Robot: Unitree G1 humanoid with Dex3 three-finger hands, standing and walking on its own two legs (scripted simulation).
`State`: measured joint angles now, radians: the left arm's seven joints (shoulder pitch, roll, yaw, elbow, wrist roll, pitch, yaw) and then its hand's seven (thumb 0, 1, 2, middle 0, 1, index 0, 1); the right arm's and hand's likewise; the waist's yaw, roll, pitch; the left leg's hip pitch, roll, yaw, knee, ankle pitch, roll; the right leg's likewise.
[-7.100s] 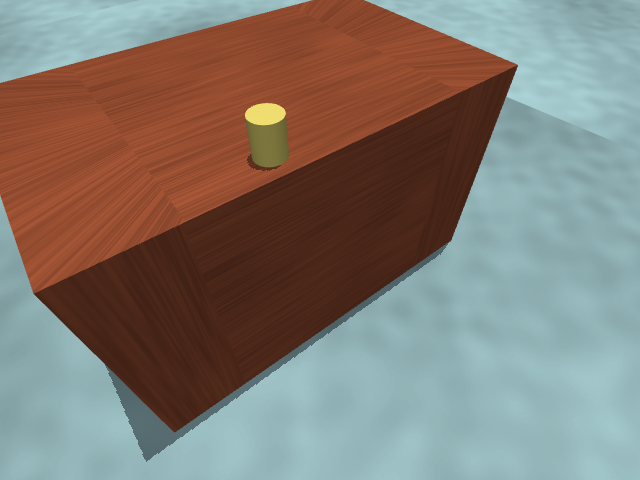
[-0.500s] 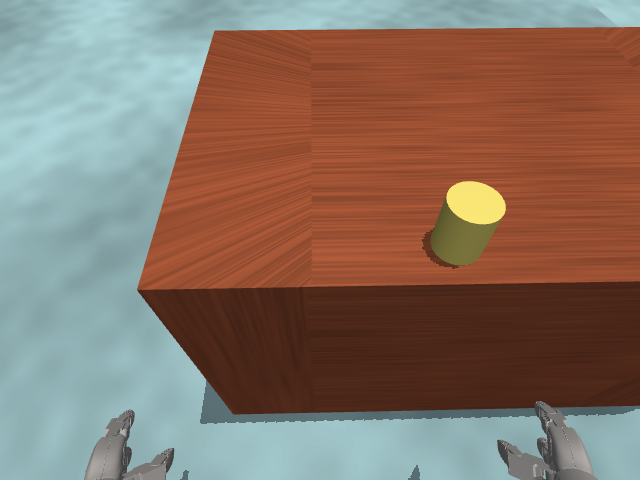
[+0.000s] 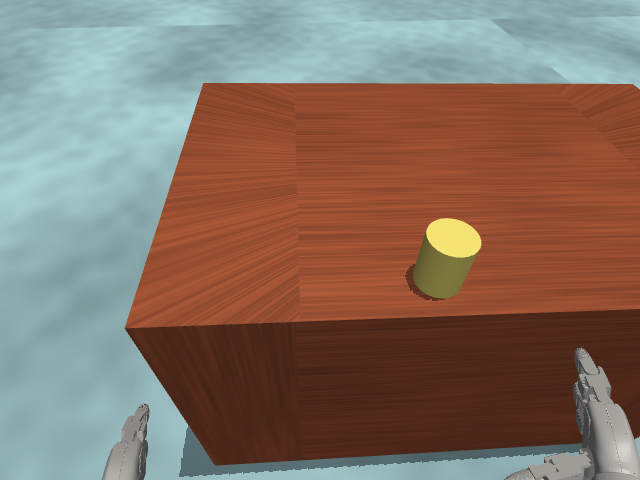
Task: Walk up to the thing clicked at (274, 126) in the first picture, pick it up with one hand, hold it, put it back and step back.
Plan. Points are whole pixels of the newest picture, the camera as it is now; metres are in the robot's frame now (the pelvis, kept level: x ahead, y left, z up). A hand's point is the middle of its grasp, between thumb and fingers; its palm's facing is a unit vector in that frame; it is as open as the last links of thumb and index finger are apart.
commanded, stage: rise first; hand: right
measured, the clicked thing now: (444, 259) +0.43 -0.18 +0.02
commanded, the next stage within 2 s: go down in 1.10 s
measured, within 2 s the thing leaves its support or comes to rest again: neither
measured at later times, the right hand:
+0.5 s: hand (584, 420) +0.17 -0.25 +0.07, palm faces +0.30 +0.87 -0.39, open 17.6 cm
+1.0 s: hand (609, 413) +0.16 -0.24 +0.12, palm faces +0.33 +0.85 -0.42, open 17.5 cm
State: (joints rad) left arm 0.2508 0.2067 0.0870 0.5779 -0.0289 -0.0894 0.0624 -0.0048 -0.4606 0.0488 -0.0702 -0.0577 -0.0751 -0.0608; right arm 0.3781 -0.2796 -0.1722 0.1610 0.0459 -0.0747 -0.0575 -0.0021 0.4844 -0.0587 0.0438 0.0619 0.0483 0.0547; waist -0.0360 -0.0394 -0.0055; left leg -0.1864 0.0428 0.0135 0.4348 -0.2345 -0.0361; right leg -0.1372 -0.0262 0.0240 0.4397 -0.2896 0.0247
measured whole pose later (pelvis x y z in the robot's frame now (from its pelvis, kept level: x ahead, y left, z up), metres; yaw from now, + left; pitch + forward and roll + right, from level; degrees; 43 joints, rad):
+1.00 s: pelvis -0.02 +0.01 +0.00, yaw -1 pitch -4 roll +0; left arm 0.26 0.21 0.17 0.62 -0.02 -0.14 0.04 -0.01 -0.55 0.07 -0.06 -0.06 -0.06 -0.07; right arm 0.47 -0.31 -0.30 -0.22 0.04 -0.26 -0.01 -0.01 0.54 -0.04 0.05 0.06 0.06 0.06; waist -0.05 -0.06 0.05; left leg -0.17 0.05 0.03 0.45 -0.22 -0.03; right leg -0.13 -0.02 0.04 0.45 -0.26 0.03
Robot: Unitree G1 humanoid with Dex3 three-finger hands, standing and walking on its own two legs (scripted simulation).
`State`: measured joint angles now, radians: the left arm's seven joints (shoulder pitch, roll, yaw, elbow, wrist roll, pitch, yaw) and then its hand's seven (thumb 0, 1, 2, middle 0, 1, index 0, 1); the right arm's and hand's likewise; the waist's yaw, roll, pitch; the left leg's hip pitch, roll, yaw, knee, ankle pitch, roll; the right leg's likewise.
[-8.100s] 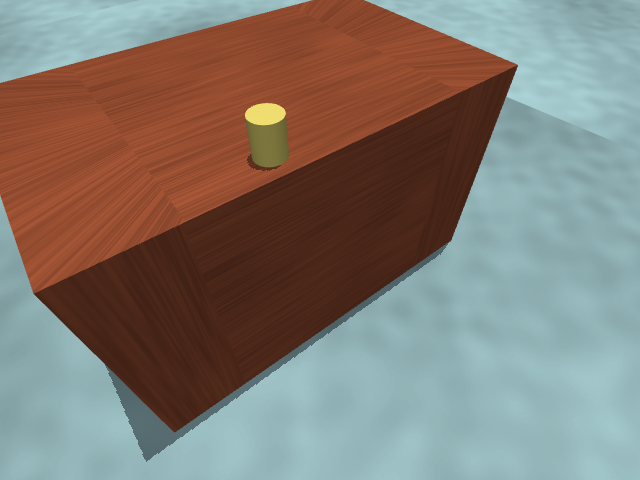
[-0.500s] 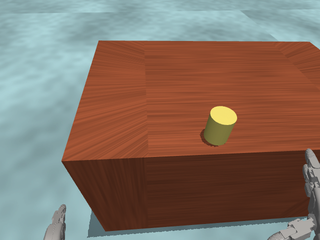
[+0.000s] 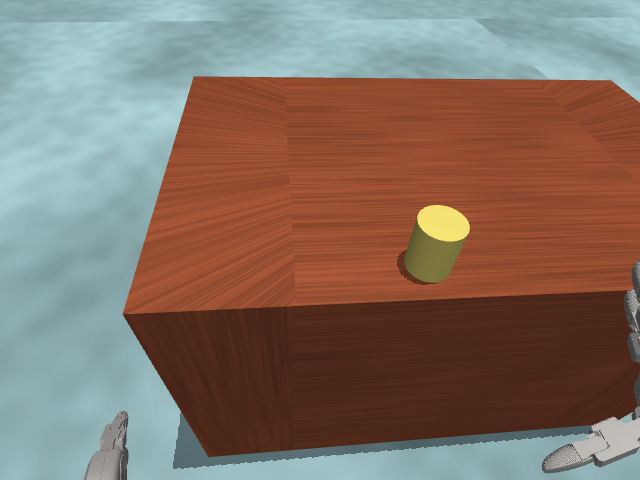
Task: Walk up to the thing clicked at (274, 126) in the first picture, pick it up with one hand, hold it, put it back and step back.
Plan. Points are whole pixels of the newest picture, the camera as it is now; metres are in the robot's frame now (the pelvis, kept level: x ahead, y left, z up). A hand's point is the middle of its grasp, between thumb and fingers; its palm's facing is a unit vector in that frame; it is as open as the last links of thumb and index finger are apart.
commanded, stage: rise first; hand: right
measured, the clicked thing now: (434, 244) +0.45 -0.18 +0.02
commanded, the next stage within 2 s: go down in 0.10 s
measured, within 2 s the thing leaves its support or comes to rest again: neither
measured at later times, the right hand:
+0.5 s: hand (604, 357) +0.20 -0.26 +0.13, palm faces +0.34 +0.86 -0.37, open 17.6 cm
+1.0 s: hand (616, 283) +0.29 -0.32 +0.14, palm faces +0.17 +0.98 -0.14, open 17.7 cm
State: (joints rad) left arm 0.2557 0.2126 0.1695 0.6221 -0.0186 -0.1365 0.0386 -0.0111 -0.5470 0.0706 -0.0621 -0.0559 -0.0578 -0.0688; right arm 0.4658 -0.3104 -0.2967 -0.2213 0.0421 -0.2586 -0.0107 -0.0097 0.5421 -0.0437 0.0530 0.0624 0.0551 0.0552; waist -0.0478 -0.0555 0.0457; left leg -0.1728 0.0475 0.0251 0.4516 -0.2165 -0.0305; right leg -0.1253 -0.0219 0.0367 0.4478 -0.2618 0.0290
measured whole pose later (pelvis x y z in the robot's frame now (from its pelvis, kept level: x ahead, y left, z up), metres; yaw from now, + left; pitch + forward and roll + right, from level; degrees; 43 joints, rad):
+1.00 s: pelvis +0.01 +0.00 +0.00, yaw +0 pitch +0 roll +1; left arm 0.24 0.24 0.04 0.71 -0.02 -0.18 0.16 -0.01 -0.53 0.05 -0.06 -0.05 -0.06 -0.06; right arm -0.08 -0.49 -0.54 0.32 0.28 -0.05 0.44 -0.01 0.60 -0.04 0.03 0.06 0.04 0.05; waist -0.02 -0.04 -0.03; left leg -0.25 0.04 0.02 0.48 -0.23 -0.03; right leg -0.22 -0.03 0.04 0.50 -0.30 0.03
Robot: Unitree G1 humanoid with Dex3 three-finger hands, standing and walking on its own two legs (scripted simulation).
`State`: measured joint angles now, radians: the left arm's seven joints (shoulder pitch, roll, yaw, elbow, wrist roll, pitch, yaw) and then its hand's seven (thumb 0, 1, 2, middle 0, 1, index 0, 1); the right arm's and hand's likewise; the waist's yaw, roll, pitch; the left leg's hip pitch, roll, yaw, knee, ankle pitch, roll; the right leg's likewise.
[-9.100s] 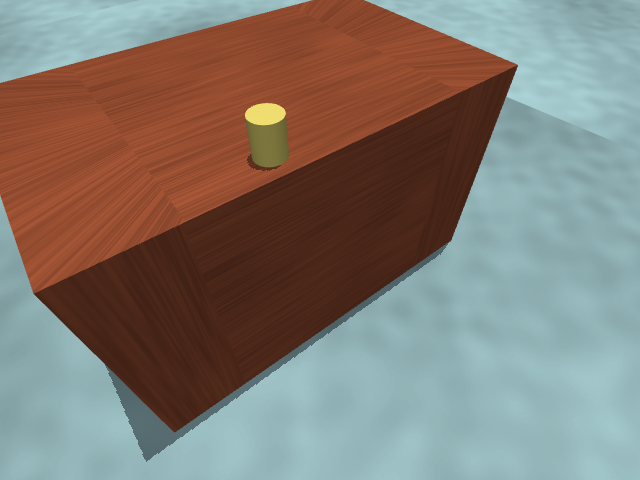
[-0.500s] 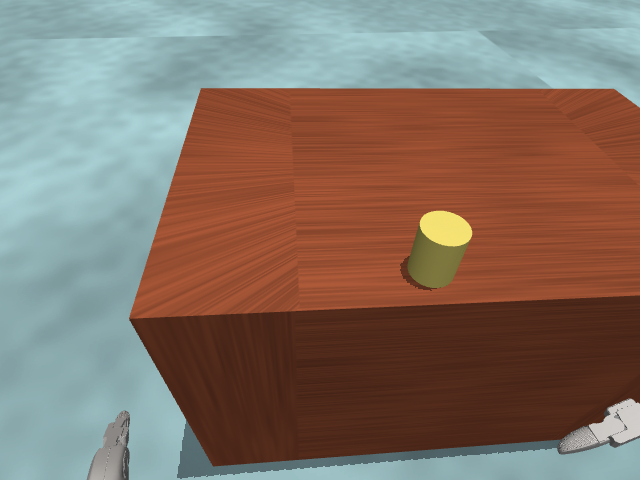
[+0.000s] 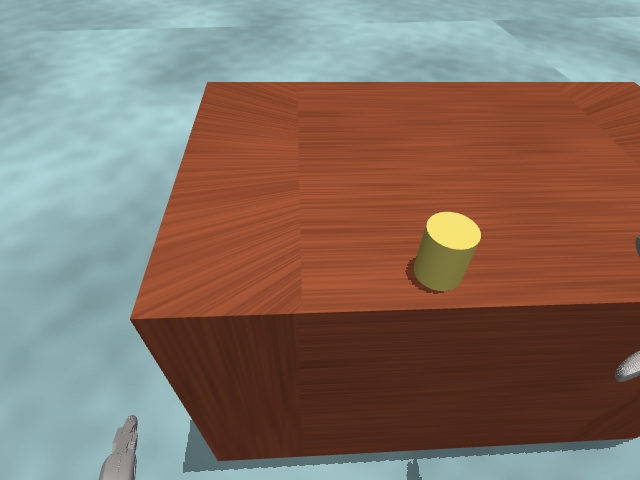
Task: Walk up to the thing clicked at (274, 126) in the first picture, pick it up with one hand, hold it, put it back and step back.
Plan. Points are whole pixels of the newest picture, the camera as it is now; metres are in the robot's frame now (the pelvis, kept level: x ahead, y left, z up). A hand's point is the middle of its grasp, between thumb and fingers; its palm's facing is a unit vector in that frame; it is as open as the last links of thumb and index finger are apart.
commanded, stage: go down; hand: right
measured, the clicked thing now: (445, 252) +0.44 -0.18 +0.03
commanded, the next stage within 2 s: none
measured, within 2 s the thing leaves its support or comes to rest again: neither
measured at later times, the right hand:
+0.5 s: hand out of the picture +0.31 -0.34 +0.15, palm faces +0.16 +0.99 -0.02, open 17.7 cm
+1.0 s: hand out of the picture +0.34 -0.37 +0.16, palm faces +0.17 +0.99 -0.02, open 17.6 cm
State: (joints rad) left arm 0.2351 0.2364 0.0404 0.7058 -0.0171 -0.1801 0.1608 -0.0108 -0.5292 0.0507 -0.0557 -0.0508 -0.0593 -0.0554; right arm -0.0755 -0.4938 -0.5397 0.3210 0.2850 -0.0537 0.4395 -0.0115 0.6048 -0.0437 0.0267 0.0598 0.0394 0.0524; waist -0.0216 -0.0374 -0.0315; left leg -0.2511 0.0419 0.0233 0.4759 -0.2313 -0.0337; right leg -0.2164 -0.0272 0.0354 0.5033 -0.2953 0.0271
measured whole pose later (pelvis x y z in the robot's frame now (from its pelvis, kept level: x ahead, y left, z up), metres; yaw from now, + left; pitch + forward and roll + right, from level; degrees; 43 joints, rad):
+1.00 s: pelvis -0.01 +0.00 -0.01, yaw +0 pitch +6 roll +1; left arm 0.24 0.26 -0.05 0.66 -0.01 -0.24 0.23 -0.01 -0.54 0.06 -0.06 -0.06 -0.07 -0.06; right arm -0.49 -0.77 -0.61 0.88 0.25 -0.03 0.60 -0.01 0.57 -0.06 0.04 0.06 0.04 0.05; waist 0.03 -0.01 -0.08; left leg -0.42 0.03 0.04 0.57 -0.26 -0.03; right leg -0.40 -0.04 0.05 0.63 -0.33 0.03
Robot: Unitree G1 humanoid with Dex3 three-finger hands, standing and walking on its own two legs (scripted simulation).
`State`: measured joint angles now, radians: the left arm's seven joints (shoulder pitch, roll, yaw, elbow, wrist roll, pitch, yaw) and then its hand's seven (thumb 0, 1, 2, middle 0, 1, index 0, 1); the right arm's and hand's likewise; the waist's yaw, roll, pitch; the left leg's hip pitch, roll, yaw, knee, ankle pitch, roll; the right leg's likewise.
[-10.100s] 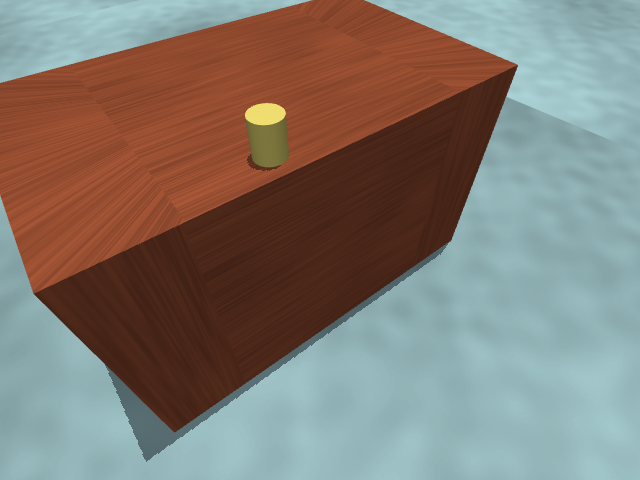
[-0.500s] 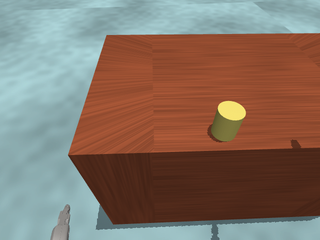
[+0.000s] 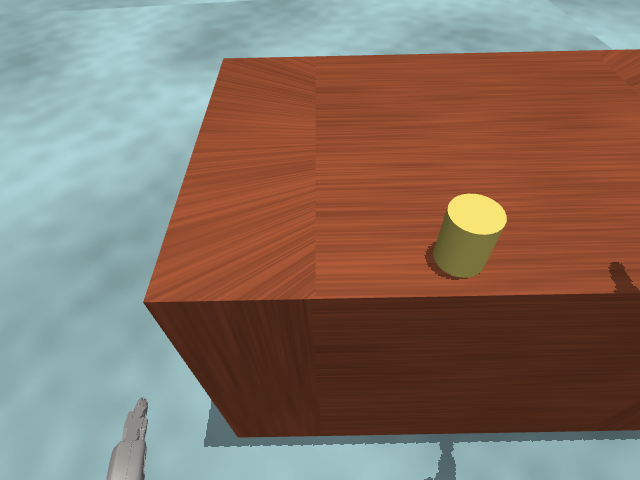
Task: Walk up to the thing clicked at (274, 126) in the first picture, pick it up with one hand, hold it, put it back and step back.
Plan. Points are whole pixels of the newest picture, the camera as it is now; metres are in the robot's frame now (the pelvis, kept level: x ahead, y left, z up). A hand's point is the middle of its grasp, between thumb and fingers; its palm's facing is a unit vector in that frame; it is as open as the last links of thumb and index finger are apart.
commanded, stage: go down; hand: right
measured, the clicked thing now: (467, 236) +0.45 -0.18 +0.04
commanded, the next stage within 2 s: approach in 1.22 s
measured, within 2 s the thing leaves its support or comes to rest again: neither
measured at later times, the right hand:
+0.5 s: hand out of the picture +0.36 -0.38 +0.18, palm faces +0.17 +0.98 -0.02, open 17.5 cm
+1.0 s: hand out of the picture +0.36 -0.38 +0.18, palm faces +0.16 +0.99 -0.02, open 17.6 cm
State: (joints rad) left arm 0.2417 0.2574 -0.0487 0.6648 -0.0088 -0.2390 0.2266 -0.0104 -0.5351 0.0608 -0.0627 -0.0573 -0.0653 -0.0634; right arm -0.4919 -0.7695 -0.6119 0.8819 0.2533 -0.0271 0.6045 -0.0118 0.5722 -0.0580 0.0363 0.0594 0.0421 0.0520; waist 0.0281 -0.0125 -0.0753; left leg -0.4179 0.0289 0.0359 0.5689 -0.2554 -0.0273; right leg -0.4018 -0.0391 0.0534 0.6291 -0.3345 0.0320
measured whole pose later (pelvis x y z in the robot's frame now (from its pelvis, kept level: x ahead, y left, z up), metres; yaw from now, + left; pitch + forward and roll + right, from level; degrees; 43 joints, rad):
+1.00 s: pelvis +0.00 -0.01 -0.01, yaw +0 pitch +8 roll +2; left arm 0.26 0.26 -0.06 0.60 -0.01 -0.23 0.23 -0.01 -0.53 0.06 -0.06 -0.06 -0.06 -0.06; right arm -0.57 -0.83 -0.61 0.95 0.22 0.00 0.61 -0.01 0.56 -0.05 0.05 0.06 0.05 0.05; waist 0.04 -0.02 -0.10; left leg -0.47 0.03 0.03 0.61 -0.28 -0.03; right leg -0.46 -0.04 0.05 0.69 -0.37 0.03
